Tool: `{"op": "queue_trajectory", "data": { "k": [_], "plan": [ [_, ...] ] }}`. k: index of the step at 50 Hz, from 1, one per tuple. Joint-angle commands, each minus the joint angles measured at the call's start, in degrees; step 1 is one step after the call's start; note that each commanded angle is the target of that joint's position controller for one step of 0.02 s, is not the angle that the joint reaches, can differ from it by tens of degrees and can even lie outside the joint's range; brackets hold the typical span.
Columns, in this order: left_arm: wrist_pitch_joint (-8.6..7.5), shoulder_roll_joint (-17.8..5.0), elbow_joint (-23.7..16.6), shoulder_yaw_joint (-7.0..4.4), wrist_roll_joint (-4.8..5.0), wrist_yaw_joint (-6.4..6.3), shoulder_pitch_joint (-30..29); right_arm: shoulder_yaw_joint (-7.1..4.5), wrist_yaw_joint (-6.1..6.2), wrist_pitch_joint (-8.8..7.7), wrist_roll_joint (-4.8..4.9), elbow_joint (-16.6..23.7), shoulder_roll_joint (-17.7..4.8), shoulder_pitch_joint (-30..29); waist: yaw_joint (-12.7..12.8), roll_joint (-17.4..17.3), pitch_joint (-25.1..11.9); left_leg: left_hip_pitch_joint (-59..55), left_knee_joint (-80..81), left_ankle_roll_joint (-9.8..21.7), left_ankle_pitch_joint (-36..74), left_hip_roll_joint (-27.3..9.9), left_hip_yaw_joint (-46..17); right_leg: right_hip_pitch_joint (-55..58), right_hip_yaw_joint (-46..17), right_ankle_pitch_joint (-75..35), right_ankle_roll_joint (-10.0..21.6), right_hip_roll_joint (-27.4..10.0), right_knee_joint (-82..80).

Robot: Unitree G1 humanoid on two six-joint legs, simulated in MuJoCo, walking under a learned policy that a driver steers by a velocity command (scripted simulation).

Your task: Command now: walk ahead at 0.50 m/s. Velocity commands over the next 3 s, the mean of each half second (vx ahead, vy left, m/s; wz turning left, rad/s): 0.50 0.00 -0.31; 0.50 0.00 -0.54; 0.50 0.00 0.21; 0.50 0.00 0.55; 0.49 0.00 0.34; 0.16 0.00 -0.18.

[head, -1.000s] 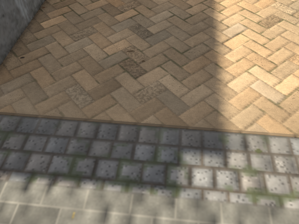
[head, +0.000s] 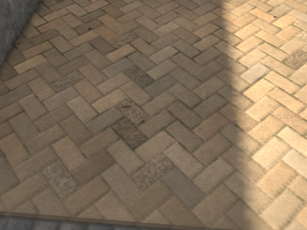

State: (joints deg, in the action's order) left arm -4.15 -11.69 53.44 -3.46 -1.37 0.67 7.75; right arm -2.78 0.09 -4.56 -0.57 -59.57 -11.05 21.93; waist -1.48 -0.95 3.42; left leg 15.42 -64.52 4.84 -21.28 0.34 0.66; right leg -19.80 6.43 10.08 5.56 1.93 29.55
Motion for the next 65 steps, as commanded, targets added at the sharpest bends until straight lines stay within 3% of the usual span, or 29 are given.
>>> {"op": "queue_trajectory", "data": {
  "k": [1, 3, 6, 10, 16, 19, 20, 21, 22, 23, 24, 25, 26, 28, 33, 39, 43, 46, 47, 48, 49, 50, 51, 52, 53, 54, 56, 60, 65],
  "plan": [
    [-0.74, -3.0, 0.8, -0.40, 0.76, -0.33, 6.0, -0.94, -0.58, 0.16, -1.31, 3.5, -3.4, 0.8, 0.3, 3.9, -1.0, 14.9, -2.3, 0.0, 5.1, -5.6, -3.1, 10.4, -19.7, 0.0, 6.1, -15.7, -20.3],
    [-1.58, -3.2, 2.5, -0.19, 0.72, -0.57, 9.4, -0.90, -1.21, 1.30, -1.89, 3.5, -2.4, 1.1, -0.5, 4.2, -1.4, 13.1, -0.2, -1.1, 6.5, -5.8, -1.7, 8.8, -16.7, -6.7, 6.2, -13.9, -21.0],
    [-1.86, -5.7, 3.5, -0.53, 1.05, -0.67, 12.9, -0.97, -1.49, 1.98, -1.99, 6.3, -3.0, -5.6, -0.1, 3.6, 0.3, 18.4, 5.8, -3.5, 11.1, -6.9, -0.1, 9.8, -15.4, -9.5, 7.6, -12.7, -22.6],
    [-1.43, -5.8, 3.8, -0.42, 1.04, -0.72, 16.9, -0.65, -1.51, 1.96, -1.26, 10.2, -3.3, -16.0, 2.4, 3.8, 1.9, 21.6, 18.6, -6.1, 17.8, -6.3, 0.8, 12.5, -15.3, -12.1, 7.4, -11.2, -22.8],
    [-0.87, -7.1, 4.0, -0.91, 0.45, -1.17, 21.8, -0.06, -1.25, 1.32, -0.49, 14.8, -4.0, -26.1, 5.6, 5.3, 1.0, 21.2, 28.5, -6.0, 19.1, -3.5, 0.7, 20.1, -17.7, -20.2, 7.5, -11.9, -17.1],
    [-0.54, -8.7, 2.9, -1.69, 0.03, -1.64, 19.4, -0.43, -1.05, 0.33, -0.12, 15.8, -5.9, -23.9, 3.4, 6.1, 0.1, 14.4, 33.2, -4.5, 14.5, -2.4, -0.3, 20.5, -19.7, -23.9, 5.7, -12.8, -12.6],
    [-0.53, -9.5, 2.2, -2.01, 0.07, -1.58, 17.6, -0.82, -0.77, -0.10, -0.13, 14.9, -6.7, -19.9, 1.4, 6.2, -1.3, 7.9, 35.2, -3.7, 12.4, -1.1, 0.2, 18.8, -19.6, -27.3, 4.7, -12.2, -9.2],
    [-0.61, -9.6, 1.8, -2.13, 0.37, -1.28, 16.3, -1.48, -0.26, -0.75, -0.41, 12.6, -7.9, -12.3, -1.9, 3.9, -5.1, -2.6, 39.0, -2.6, 13.7, 0.0, 1.0, 16.5, -17.8, -29.7, 3.4, -9.5, -0.7],
    [-0.84, -7.7, 0.5, -1.73, 0.97, -0.93, 15.9, -2.58, 0.55, -1.56, -1.75, 10.9, -11.4, -3.2, -5.2, -0.8, -11.9, -16.4, 40.3, -0.2, 10.3, -7.1, -5.7, 9.0, -14.9, -21.6, 2.1, -5.5, 13.2],
    [-0.84, -2.3, -2.1, -0.66, 2.74, -0.95, 18.7, -3.74, 1.11, -1.56, -3.32, 11.7, -17.0, 2.1, -4.8, -11.0, -19.7, -31.2, 43.6, 3.0, 3.0, -23.0, -26.1, -6.9, -9.0, 6.0, 0.1, 2.1, 31.0],
    [-0.36, -4.9, -2.4, -1.35, 2.15, -1.04, 22.2, -3.91, 0.80, -0.38, -2.39, 11.8, -17.1, -1.0, -1.7, -16.2, -21.7, -30.1, 49.8, 6.9, 0.2, -27.2, -41.6, -15.0, -9.7, 20.8, 0.5, 3.1, 39.6],
    [0.53, -6.7, -1.3, -1.76, 1.10, -1.14, 20.1, -2.56, 0.60, 0.16, -1.84, 13.2, -11.1, -6.4, 0.3, -7.1, -13.1, -22.4, 50.0, 6.1, -5.9, -24.9, -34.1, -17.0, -11.0, 16.2, 0.9, -1.5, 43.1],
    [0.74, -5.9, -1.6, -1.61, 0.54, -0.46, 16.2, -1.55, 0.38, -0.02, -1.24, 13.5, -7.1, -9.5, 0.3, -1.8, -6.6, -14.5, 51.5, 4.8, -3.3, -21.4, -24.9, -16.5, -10.8, 11.6, 0.5, -3.5, 41.2],
    [1.74, -4.6, -2.5, -1.68, -0.45, 0.51, 14.0, -0.95, 0.70, -0.64, -1.11, 12.5, -5.5, -9.8, 2.0, -4.4, -2.7, -7.8, 53.9, 2.5, 7.5, -17.2, -13.5, -14.0, -10.1, 8.0, -0.6, -6.1, 37.3],
    [3.83, -3.9, -5.7, -1.39, -0.67, 2.05, 7.8, -1.37, 0.38, -2.59, -0.29, 10.2, -6.8, -5.0, 2.6, -3.8, -2.5, -9.1, 55.7, 3.3, 22.0, -16.2, -2.3, -18.8, -8.6, 0.7, -2.3, -7.2, 35.7],
    [3.67, -3.1, -10.6, -0.08, -0.54, 3.51, -4.5, -1.56, 0.41, -2.39, -0.55, 9.0, -7.9, -1.9, 0.6, -3.6, 0.7, -10.6, 56.5, 2.8, 26.5, -14.7, 7.3, -18.2, -4.4, -9.8, -2.8, -6.9, 17.4],
    [3.59, -3.9, -13.2, 0.18, -0.88, 4.00, -9.9, -2.10, 0.95, -1.53, -0.57, 7.7, -9.9, 1.6, -0.9, -3.6, 1.9, -16.7, 54.5, 2.1, 32.0, -16.7, 10.6, -15.8, -0.6, -6.0, -0.5, -5.6, 9.2],
    [3.61, -5.1, -13.3, -0.38, -1.31, 3.45, -7.8, -2.56, 1.33, -0.16, -0.70, 7.0, -12.0, 2.5, 0.5, -5.1, -0.4, -21.2, 44.8, 1.1, 53.9, -17.1, 13.7, -9.6, 2.6, 2.6, 2.6, -1.2, 6.1],
    [3.42, -5.9, -12.3, -0.88, -1.31, 3.09, -3.7, -2.76, 1.36, 0.47, -0.69, 6.9, -12.9, 2.6, 2.2, -5.4, -3.0, -22.0, 37.5, 1.0, 60.5, -17.0, 14.4, -4.9, 3.2, 5.1, 3.9, 1.1, 5.0],
    [2.80, -6.7, -9.9, -1.51, -1.88, 2.55, 4.1, -2.50, 1.25, 0.99, -0.39, 6.8, -12.7, 2.9, 5.4, -4.2, -7.2, -18.2, 26.9, 0.5, 58.6, -16.5, 15.0, 5.8, 2.2, 3.4, 5.4, 3.0, 0.4],
    [2.17, -9.6, -6.8, -2.73, -2.68, 1.60, 13.8, -1.71, 0.96, 1.09, -0.40, 7.7, -10.8, 2.9, 9.5, 0.3, -13.2, -7.0, 12.4, -0.9, 43.6, -14.9, 15.3, 21.7, -6.0, 4.6, 7.7, -2.0, -2.7],
    [1.81, -15.7, -6.7, -3.69, -2.50, 0.75, 14.9, 0.35, -0.51, 0.81, 0.54, 11.2, -2.6, 6.3, 6.0, 15.1, -18.9, 18.9, -7.6, -4.1, -8.8, -5.6, 13.9, 41.4, -35.3, 5.1, 14.5, -22.1, -5.9],
    [2.58, -16.2, -7.4, -3.87, -0.83, -0.05, 18.2, -1.27, -0.31, 0.78, 0.32, 11.7, -8.9, 1.0, 9.1, 6.4, -21.4, 22.9, -15.2, -4.0, -9.8, -2.2, 2.9, 39.0, -45.4, 1.3, 15.5, -25.9, -12.6],
    [2.58, -14.6, -6.5, -3.42, -0.33, -0.60, 13.9, -1.35, -0.36, 0.50, 1.01, 12.8, -8.8, -4.3, 7.6, 3.4, -13.0, 26.0, -15.0, -3.0, -2.8, -5.1, 0.0, 32.8, -33.1, -5.6, 13.4, -23.5, -12.5],
    [1.91, -11.2, -6.3, -2.45, -0.10, -0.64, 10.7, -0.84, -0.48, -0.01, 1.30, 12.2, -7.6, -4.1, 5.4, 1.9, -7.9, 23.0, -10.1, -2.4, 1.1, -6.4, -1.1, 24.1, -25.9, -12.1, 11.1, -20.9, -13.8],
    [1.20, -8.9, -6.1, -1.69, -0.13, -0.65, 8.2, -0.98, -0.60, 0.38, 0.61, 10.8, -7.4, -2.7, 3.1, 1.0, -5.4, 19.4, -5.8, -2.2, 2.8, -7.6, -2.1, 18.8, -20.2, -14.8, 8.2, -18.1, -15.4],
    [-0.14, -6.1, -5.5, -0.62, 0.20, -0.72, 6.3, -1.07, -1.06, 2.39, -0.84, 8.4, -6.7, 1.7, 0.4, 3.3, -4.2, 13.4, -2.3, -2.6, 4.5, -7.5, -2.9, 12.8, -13.7, -16.1, 5.3, -15.4, -18.3],
    [-1.82, -7.5, -3.4, -0.81, 0.49, -0.79, 9.9, -1.36, -2.07, 3.83, -0.49, 8.8, -5.4, -2.1, 0.3, 3.6, -1.0, 19.2, 1.5, -2.7, 11.5, -6.4, -3.2, 13.9, -7.0, -18.8, 2.3, -13.8, -21.6],
    [-2.13, -6.4, -1.7, -0.11, 0.53, -1.20, 13.0, -1.04, -2.44, 3.62, -0.56, 11.2, -4.9, -10.6, 2.0, 4.1, 1.9, 24.6, 12.2, -2.9, 20.8, -5.3, -1.3, 17.5, -0.8, -22.4, 0.2, -12.8, -22.7]
  ]
}}
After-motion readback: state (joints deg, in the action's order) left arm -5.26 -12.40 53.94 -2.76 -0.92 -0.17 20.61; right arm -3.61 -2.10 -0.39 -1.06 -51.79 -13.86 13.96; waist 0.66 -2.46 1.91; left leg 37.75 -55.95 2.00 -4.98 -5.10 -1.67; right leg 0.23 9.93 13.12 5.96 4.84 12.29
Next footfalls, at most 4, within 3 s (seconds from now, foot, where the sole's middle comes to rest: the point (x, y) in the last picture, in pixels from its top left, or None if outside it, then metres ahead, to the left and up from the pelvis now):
0.44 left None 0.41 0.10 -0.77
0.98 right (205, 202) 0.58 -0.19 -0.77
1.54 left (195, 142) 0.90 -0.19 -0.77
2.04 right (226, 97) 1.20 -0.40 -0.77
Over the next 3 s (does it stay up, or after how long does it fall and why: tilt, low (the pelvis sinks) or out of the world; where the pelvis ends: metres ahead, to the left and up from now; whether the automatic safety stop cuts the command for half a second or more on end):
stays up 1.36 -0.24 0.01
